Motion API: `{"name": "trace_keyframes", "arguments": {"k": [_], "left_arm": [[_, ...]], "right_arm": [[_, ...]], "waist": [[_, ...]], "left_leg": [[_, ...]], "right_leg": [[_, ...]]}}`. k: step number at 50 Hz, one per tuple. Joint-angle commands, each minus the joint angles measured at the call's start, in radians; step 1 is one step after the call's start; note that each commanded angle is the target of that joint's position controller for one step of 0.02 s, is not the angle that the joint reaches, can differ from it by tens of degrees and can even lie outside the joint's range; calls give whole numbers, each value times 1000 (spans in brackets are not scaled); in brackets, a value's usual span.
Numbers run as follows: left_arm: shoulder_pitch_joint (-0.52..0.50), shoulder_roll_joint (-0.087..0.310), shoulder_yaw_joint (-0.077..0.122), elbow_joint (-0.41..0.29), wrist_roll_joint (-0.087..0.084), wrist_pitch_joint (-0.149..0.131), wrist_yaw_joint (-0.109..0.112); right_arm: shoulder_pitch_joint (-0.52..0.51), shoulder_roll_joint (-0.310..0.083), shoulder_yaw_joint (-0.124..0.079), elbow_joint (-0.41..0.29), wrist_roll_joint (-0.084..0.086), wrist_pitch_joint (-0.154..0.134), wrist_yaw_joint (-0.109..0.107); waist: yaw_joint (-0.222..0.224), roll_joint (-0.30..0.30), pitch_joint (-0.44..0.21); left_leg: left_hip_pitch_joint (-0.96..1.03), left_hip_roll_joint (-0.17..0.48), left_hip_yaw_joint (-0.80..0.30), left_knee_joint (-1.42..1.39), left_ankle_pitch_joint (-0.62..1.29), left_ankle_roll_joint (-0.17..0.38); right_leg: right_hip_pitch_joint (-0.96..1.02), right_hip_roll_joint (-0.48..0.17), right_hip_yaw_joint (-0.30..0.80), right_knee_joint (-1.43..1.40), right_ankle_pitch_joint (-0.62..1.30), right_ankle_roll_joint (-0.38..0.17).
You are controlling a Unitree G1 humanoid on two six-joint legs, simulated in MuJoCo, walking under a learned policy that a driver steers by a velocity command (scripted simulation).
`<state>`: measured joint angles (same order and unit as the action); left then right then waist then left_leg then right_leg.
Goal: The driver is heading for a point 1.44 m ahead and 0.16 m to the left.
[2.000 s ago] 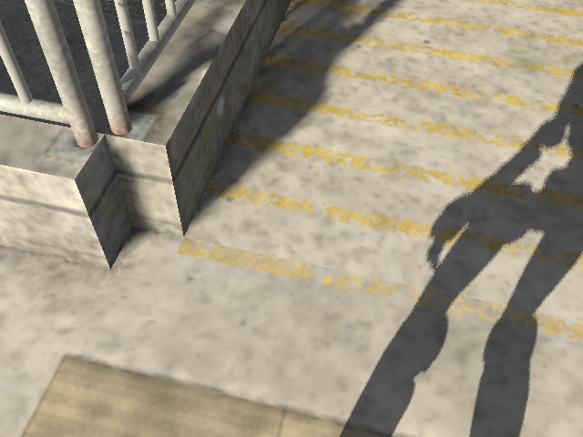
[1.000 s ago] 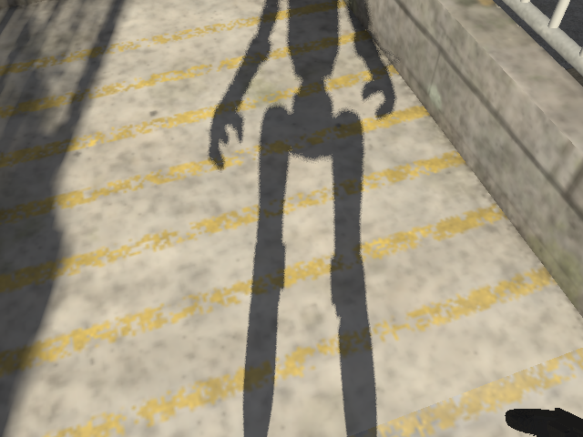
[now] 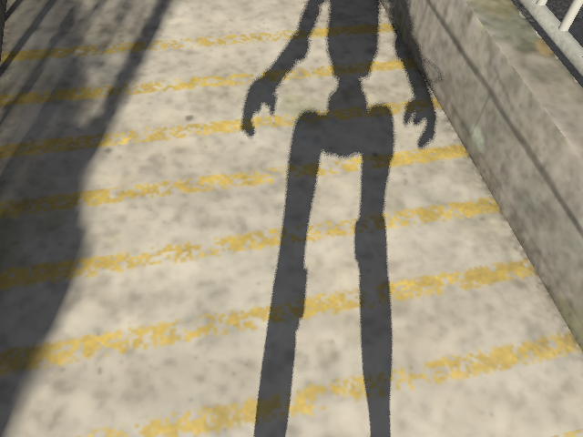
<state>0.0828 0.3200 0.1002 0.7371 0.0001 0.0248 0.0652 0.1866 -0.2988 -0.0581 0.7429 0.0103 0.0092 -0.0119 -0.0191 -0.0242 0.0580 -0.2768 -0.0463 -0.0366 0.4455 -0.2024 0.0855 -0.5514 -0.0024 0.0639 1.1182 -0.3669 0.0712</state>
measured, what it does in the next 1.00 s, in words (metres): walks ahead, turning left: right foot, then left foot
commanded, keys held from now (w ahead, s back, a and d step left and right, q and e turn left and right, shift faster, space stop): q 0.40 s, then no key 0.12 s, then w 0.48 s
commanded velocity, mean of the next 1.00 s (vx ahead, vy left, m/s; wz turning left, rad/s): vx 0.14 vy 0.00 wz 0.36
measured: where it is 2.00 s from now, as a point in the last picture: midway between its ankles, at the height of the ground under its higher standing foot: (197, 324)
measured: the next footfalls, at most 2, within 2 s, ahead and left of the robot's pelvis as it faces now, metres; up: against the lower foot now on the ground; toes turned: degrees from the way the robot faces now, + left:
right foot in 0.38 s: +0.12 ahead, -0.15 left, +0.00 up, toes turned +21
left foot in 0.76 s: +0.03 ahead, +0.09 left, +0.00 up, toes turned +19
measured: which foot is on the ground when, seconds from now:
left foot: down 0.00-0.38, up 0.40-0.74, down 0.76-1.00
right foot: up 0.00-0.36, down 0.38-0.76, up 0.78-1.00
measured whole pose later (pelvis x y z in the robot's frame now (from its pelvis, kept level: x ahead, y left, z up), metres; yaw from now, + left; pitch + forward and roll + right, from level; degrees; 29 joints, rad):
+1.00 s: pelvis +0.12 +0.02 +0.00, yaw +21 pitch +2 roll +0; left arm 0.17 0.32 0.06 0.74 -0.01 -0.08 -0.04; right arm 0.42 -0.26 -0.04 0.77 0.00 -0.05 0.00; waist -0.06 -0.05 0.00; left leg 0.01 -0.03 -0.02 0.23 -0.27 0.04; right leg -0.62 -0.09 0.00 0.86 -0.14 0.01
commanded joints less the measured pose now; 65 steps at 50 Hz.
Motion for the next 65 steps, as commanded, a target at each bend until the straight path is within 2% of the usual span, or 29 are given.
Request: {"name": "trace_keyframes", "arguments": {"k": [1, 8, 15, 18, 19, 20, 21, 22, 24, 26, 29, 33, 36, 37, 38, 39, 40, 41, 42, 44, 50, 56, 58, 60, 61, 62, 63, 64, 65], "left_arm": [[-7, 68, 18, -57, 0, -17, 4], [-32, 71, 16, -59, -1, -40, -8], [-5, 85, 15, -58, -11, -76, -39], [74, 92, 21, -35, -13, -86, -54], [91, 130, 31, -32, -5, -84, -52], [56, 185, 35, -55, 9, -72, -42], [71, 197, 35, -50, 44, -67, -48], [51, 149, 22, -66, 29, -69, -50], [5, 92, 2, -75, 7, -63, -47], [13, 90, -7, -66, -2, -56, -43], [90, 90, -10, -37, 0, -49, -38], [115, 158, 3, -26, -11, -48, -46], [118, 164, 0, -13, -35, -50, -56], [123, 141, -9, -9, -29, -57, -61], [103, 80, -30, -15, -17, -70, -67], [54, -19, -59, -53, 6, -88, -78], [-2, 40, -44, -104, -15, -107, -73], [3, 110, -21, -97, -32, -114, -73], [29, 118, -17, -80, -39, -117, -81], [32, 107, -16, -68, -21, -124, -89], [-73, 16, -52, -105, -12, -130, -113], [-149, 51, -50, -146, -23, -133, -135], [-86, 86, -35, -137, -19, -131, -129], [186, 153, 3, -68, -17, -120, -106], [338, 230, 19, -43, 0, -113, -93], [366, 254, 18, -25, 3, -116, -107], [317, 155, -6, -31, -11, -118, -104], [246, 129, -15, -35, -15, -117, -98], [186, 121, -18, -40, -6, -116, -95]], "right_arm": [[8, -179, -47, -69, 4, -5, -17], [-13, -192, -56, -97, -1, 12, -22], [-44, -196, -61, -132, 5, 28, -13], [-84, -182, -57, -152, 23, 39, -19], [-58, -152, -49, -156, 22, 39, -22], [27, -92, -34, -145, 3, 36, -17], [15, -158, -55, -169, 10, 28, -17], [48, -222, -75, -146, -3, 24, -19], [50, -194, -77, -104, 3, 39, -24], [32, -142, -61, -109, 6, 48, -21], [-27, -88, -33, -134, 9, 36, -10], [-73, -84, -15, -143, 6, 2, 6], [18, -86, -18, -93, 9, -26, 11], [71, -94, -22, -70, 8, -31, 9], [162, -111, -27, -49, 11, -34, 1], [266, -189, -43, -35, 0, -35, -9], [300, -264, -66, -26, -6, -45, 5], [255, -195, -47, -37, -8, -63, 10], [218, -143, -31, -43, -9, -75, 11], [184, -120, -21, -47, -5, -81, 13], [214, -132, -22, -33, -4, -75, 3], [267, -167, -36, 12, 14, -76, 1], [255, -185, -41, 15, 11, -68, -1], [254, -173, -32, 13, 0, -55, -8], [304, -96, -7, -18, -20, -58, -11], [427, 7, 22, -13, 2, -79, -3], [308, -115, -4, -14, 31, -93, 5], [203, -154, -15, -43, 44, -101, 10], [154, -140, -10, -51, 29, -108, 5]], "waist": [[3, 124, -145], [-11, 166, -102], [-9, 178, -143], [46, 168, -151], [38, 111, -168], [-28, -130, -185], [-21, -260, -137], [-21, -158, -131], [-23, -83, -105], [-5, -100, -88], [49, -152, -106], [78, -178, -53], [24, -127, -31], [-4, -107, -45], [-47, -71, -96], [-78, 142, -151], [-99, 268, -82], [-80, 187, 3], [-58, 185, 38], [-43, 165, 62], [-59, 126, 44], [-41, 130, 72], [7, 147, 6], [148, 142, -191], [169, -24, -352], [95, -291, -507], [131, -185, -373], [115, -118, -212], [83, -19, -142]], "left_leg": [[239, 245, -296, -120, 324, 126], [158, 206, -386, -123, 102, 128], [160, 195, -500, -35, 328, 138], [122, 137, -503, 28, 329, 81], [44, 88, -459, 94, 156, 31], [-78, -41, -289, 306, -251, -30], [-248, -120, -171, 500, -503, -82], [-268, -52, -170, 661, -458, -120], [-275, -36, -154, 744, -341, -159], [-271, -39, -131, 747, -282, -184], [-259, 7, -48, 524, -221, -182], [-104, 32, 45, 245, -278, -140], [106, 13, 85, -41, -59, -79], [221, 13, 77, -91, -27, -59], [387, 80, -10, -88, -36, -37], [540, 279, -293, -130, -112, 34], [458, 436, -569, -237, -255, 178], [411, 426, -564, -264, -352, 205], [396, 374, -486, -276, -376, 174], [383, 321, -369, -306, -218, 138], [243, 222, -108, -333, 148, 109], [284, 295, -92, -306, 223, 81], [340, 296, -73, -192, 526, 56], [236, 227, -9, 163, 749, 5], [-46, 143, 23, 521, 396, -36], [-300, -29, -82, 807, -374, -74], [-414, 26, -140, 899, -356, -67], [-455, 78, -91, 881, -263, -56], [-416, 126, -63, 825, -173, -53]], "right_leg": [[-109, -7, 43, -59, 52, 19], [-31, 7, 65, -289, 67, 38], [123, 45, 63, -473, 14, 9], [301, 40, 35, -747, 208, -24], [419, -58, 100, -795, 322, -60], [514, -265, 292, -797, 555, -150], [470, -383, 470, -797, 683, -319], [452, -393, 432, -788, 640, -355], [436, -263, 258, -765, 523, -279], [424, -225, 189, -766, 569, -282], [479, -189, 174, -849, 121, -278], [397, -214, 197, -905, -46, -283], [297, -207, 176, -878, -40, -276], [238, -189, 157, -837, -19, -252], [135, -151, 110, -736, -21, -201], [-56, -33, -41, -438, -80, -116], [-223, 7, -69, -259, -229, -92], [-290, -54, -16, -123, -198, -94], [-318, -80, -4, -85, -107, -108], [-341, -111, -14, -92, 34, -107], [-164, -75, -86, -378, 334, -38], [-47, -35, -74, -576, 380, -97], [62, 4, -100, -586, 313, -134], [464, 24, -120, -571, 309, -194], [811, -202, 178, -555, 240, -280], [994, -389, 686, -746, -50, -410], [905, -354, 682, -832, -160, -363], [747, -327, 510, -845, -87, -325], [600, -290, 404, -860, 42, -307]]}}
